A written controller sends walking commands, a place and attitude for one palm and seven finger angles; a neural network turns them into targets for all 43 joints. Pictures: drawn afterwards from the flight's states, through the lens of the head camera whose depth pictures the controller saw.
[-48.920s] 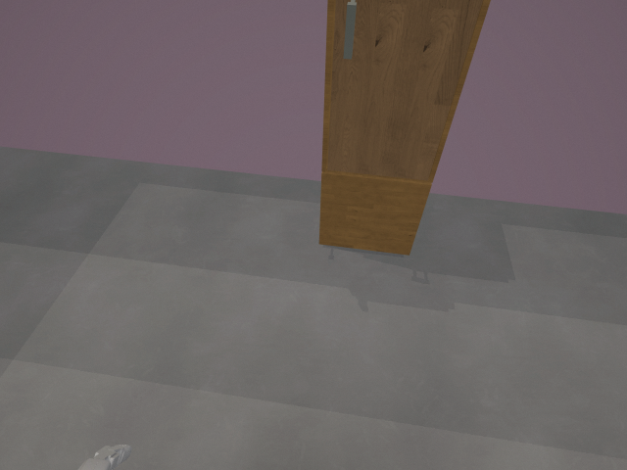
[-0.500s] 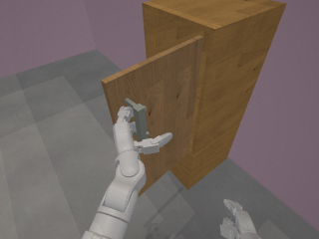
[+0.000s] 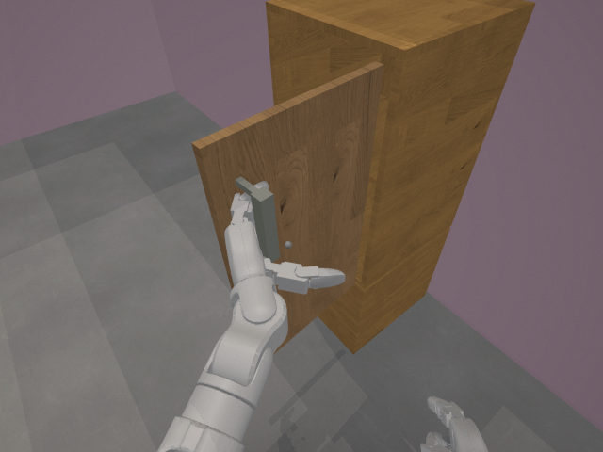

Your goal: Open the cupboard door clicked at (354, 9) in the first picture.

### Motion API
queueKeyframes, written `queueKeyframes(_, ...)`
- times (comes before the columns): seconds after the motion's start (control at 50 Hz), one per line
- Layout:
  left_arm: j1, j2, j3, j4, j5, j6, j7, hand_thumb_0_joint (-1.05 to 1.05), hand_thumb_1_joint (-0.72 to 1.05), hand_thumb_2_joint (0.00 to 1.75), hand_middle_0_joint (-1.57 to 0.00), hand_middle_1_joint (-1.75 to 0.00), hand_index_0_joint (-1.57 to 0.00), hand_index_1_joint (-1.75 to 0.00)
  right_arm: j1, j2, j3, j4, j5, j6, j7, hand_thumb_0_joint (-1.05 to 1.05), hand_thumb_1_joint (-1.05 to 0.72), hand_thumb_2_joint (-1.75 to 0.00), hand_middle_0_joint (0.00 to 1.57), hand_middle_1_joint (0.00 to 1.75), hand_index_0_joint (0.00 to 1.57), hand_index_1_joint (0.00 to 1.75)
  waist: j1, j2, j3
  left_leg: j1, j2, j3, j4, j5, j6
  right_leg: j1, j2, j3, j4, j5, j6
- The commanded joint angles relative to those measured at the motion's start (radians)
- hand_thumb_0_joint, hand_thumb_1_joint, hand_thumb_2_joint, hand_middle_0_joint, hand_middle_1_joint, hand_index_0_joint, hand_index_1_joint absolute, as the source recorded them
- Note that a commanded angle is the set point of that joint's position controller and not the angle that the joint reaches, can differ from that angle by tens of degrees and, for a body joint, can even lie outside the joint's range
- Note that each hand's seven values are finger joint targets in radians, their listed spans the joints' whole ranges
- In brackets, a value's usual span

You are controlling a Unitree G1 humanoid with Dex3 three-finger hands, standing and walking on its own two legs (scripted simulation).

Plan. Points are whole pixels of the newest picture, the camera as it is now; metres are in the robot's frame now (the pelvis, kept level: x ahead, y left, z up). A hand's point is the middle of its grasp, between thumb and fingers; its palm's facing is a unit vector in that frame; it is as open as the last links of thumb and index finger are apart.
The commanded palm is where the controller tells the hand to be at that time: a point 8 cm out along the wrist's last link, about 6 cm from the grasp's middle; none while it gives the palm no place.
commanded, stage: slide the hand sideways off the handle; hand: left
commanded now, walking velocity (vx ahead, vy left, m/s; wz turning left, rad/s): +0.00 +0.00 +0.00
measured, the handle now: (257, 220) +0.39 +0.10 +0.12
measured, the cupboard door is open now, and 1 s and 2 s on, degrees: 95 96 96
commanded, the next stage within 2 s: draw the hand back to the body in 1.18 s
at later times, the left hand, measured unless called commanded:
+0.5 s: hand (273, 275) +0.30 +0.06 +0.12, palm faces -0.08 -1.00 -0.04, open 16.4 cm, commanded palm +0.27 +0.12 +0.12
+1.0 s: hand (227, 304) +0.26 +0.11 +0.12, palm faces -0.02 -1.00 -0.05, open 16.3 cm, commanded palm +0.22 +0.17 +0.12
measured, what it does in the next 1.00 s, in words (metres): stands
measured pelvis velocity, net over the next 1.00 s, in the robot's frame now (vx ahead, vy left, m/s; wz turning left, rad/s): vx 0.03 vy -0.02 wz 0.01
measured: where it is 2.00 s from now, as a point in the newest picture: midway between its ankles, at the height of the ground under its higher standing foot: outside the picture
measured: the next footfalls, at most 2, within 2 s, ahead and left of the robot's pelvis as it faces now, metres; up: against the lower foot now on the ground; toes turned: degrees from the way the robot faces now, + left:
none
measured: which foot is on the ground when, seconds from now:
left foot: down 0.00-1.00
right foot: down 0.00-1.00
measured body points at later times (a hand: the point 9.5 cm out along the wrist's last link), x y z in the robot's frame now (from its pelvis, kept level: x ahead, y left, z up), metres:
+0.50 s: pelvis +0.01 -0.01 +0.00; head -0.01 -0.03 +0.45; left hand +0.29 +0.12 +0.13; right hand +0.20 -0.20 -0.08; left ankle -0.02 +0.10 -0.74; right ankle +0.07 -0.11 -0.74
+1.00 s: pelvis +0.03 -0.02 +0.00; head +0.01 -0.03 +0.45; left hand +0.25 +0.16 +0.12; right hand +0.23 -0.21 -0.07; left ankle -0.02 +0.10 -0.74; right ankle +0.07 -0.11 -0.74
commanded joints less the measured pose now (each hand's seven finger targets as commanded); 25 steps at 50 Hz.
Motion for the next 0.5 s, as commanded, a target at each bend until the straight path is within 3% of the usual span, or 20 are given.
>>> queueKeyframes(0.0,-0.37,0.11,-0.09,-0.27,0.067,-0.162,-0.308,0.0,-0.5,0.3,-0.15,-0.3,-0.15,-0.3,-0.085,-0.109,-0.024,-0.184,0.003,-0.057,-0.022,0.0,-0.9,-0.9,0.2,0.3,0.2,0.3,-0.031,-0.148,-0.231,-0.037,0.014,-0.031,-0.102,0.143,0.003,0.164,-0.016,0.068,-0.039,0.045,-0.021)
queueKeyframes(0.02,-0.411,0.165,-0.061,-0.281,0.057,-0.191,-0.373,0.0,-0.5,0.3,-0.15,-0.3,-0.15,-0.3,-0.083,-0.106,-0.021,-0.191,0.006,-0.06,-0.038,0.0,-0.9,-0.9,0.2,0.3,0.2,0.3,-0.022,-0.123,-0.278,-0.026,0.007,-0.032,-0.096,0.167,0.005,0.202,-0.017,0.072,-0.022,0.091,-0.024)
queueKeyframes(0.04,-0.445,0.16,-0.081,-0.296,0.044,-0.209,-0.432,0.0,-0.5,0.3,-0.15,-0.3,-0.15,-0.3,-0.085,-0.101,-0.014,-0.2,0.011,-0.069,-0.046,0.0,-0.9,-0.9,0.2,0.3,0.2,0.3,-0.024,-0.078,-0.29,-0.013,0.003,-0.034,-0.096,0.168,0.004,0.208,-0.019,0.073,-0.02,0.104,-0.023)
queueKeyframes(0.06,-0.444,0.153,-0.096,-0.283,0.02,-0.22,-0.495,0.0,-0.5,0.3,-0.15,-0.3,-0.15,-0.3,-0.08,-0.1,-0.009,-0.206,0.018,-0.08,-0.05,0.0,-0.9,-0.9,0.2,0.3,0.2,0.3,-0.033,-0.034,-0.27,-0.004,0.002,-0.033,-0.093,0.158,0.001,0.189,-0.019,0.073,-0.022,0.098,-0.025)
queueKeyframes(0.1,-0.457,0.136,-0.083,-0.253,-0.071,-0.218,-0.602,0.0,-0.5,0.3,-0.15,-0.3,-0.15,-0.3,-0.097,-0.1,0.009,-0.219,0.036,-0.111,-0.054,0.0,-0.9,-0.9,0.2,0.3,0.2,0.3,-0.033,-0.006,-0.228,-0.012,0.001,-0.05,-0.102,0.126,-0.009,0.164,-0.01,0.056,-0.025,0.061,-0.031)
queueKeyframes(0.14,-0.418,0.136,-0.007,-0.222,-0.169,-0.185,-0.632,0.0,-0.5,0.3,-0.15,-0.3,-0.15,-0.3,-0.118,-0.107,0.017,-0.225,0.049,-0.145,-0.055,0.0,-0.9,-0.9,0.2,0.3,0.2,0.3,-0.017,-0.082,-0.191,-0.046,0.005,-0.065,-0.111,0.079,-0.012,0.157,0.001,0.042,-0.042,-0.004,-0.023)
queueKeyframes(0.18,-0.342,0.119,0.027,-0.233,-0.223,-0.162,-0.628,0.0,-0.5,0.3,-0.15,-0.3,-0.15,-0.3,-0.128,-0.11,0.018,-0.23,0.056,-0.176,-0.043,0.0,-0.9,-0.9,0.2,0.3,0.2,0.3,0.005,-0.116,-0.17,-0.064,0.009,-0.074,-0.12,0.06,-0.018,0.144,0.005,0.029,-0.045,-0.051,-0.019)
queueKeyframes(0.22,-0.294,0.127,0.05,-0.265,-0.221,-0.153,-0.601,0.0,-0.5,0.3,-0.15,-0.3,-0.15,-0.3,-0.119,-0.115,0.013,-0.229,0.055,-0.197,-0.026,0.0,-0.9,-0.9,0.2,0.3,0.2,0.3,0.019,-0.128,-0.177,-0.072,0.009,-0.075,-0.118,0.067,-0.024,0.137,0.005,0.024,-0.036,-0.058,-0.016)
queueKeyframes(0.26,-0.189,0.163,0.074,-0.286,-0.183,-0.148,-0.567,0.0,-0.5,0.3,-0.15,-0.3,-0.15,-0.3,-0.106,-0.117,0.007,-0.232,0.049,-0.199,-0.003,0.0,-0.9,-0.9,0.2,0.3,0.2,0.3,0.042,-0.108,-0.167,-0.088,0.007,-0.063,-0.116,0.082,-0.028,0.141,0.002,0.032,-0.035,-0.054,-0.016)
queueKeyframes(0.32,-0.135,0.175,0.037,-0.42,-0.113,-0.157,-0.54,0.0,-0.5,0.3,-0.15,-0.3,-0.15,-0.3,-0.091,-0.114,-0.005,-0.262,0.043,-0.191,0.02,0.0,-0.9,-0.9,0.2,0.3,0.2,0.3,0.036,-0.094,-0.211,-0.07,0.011,-0.046,-0.099,0.146,-0.022,0.164,-0.004,0.045,-0.015,0.032,-0.015)
queueKeyframes(0.36,-0.085,0.212,0.044,-0.436,-0.085,-0.146,-0.54,0.0,-0.5,0.3,-0.15,-0.3,-0.15,-0.3,-0.091,-0.117,-0.005,-0.265,0.043,-0.178,0.026,0.0,-0.9,-0.9,0.2,0.3,0.2,0.3,0.034,-0.088,-0.191,-0.084,0.012,-0.037,-0.095,0.137,-0.017,0.167,-0.005,0.057,-0.02,0.033,-0.015)
queueKeyframes(0.42,-0.056,0.24,0.065,-0.509,-0.093,-0.122,-0.554,0.0,-0.5,0.3,-0.15,-0.3,-0.15,-0.3,-0.111,-0.111,0.001,-0.286,0.046,-0.171,0.02,0.0,-0.9,-0.9,0.2,0.3,0.2,0.3,0.034,-0.074,-0.189,-0.086,0.008,-0.031,-0.094,0.103,-0.01,0.18,-0.007,0.067,-0.032,0.008,-0.01)
queueKeyframes(0.48,0.006,0.276,0.119,-0.519,-0.122,-0.094,-0.567,0.0,-0.5,0.3,-0.15,-0.3,-0.15,-0.3,-0.127,-0.109,0.013,-0.287,0.047,-0.164,0.006,0.0,-0.9,-0.9,0.2,0.3,0.2,0.3,0.036,-0.11,-0.158,-0.106,0.007,-0.031,-0.096,0.069,-0.005,0.189,-0.007,0.082,-0.059,-0.045,-0.004)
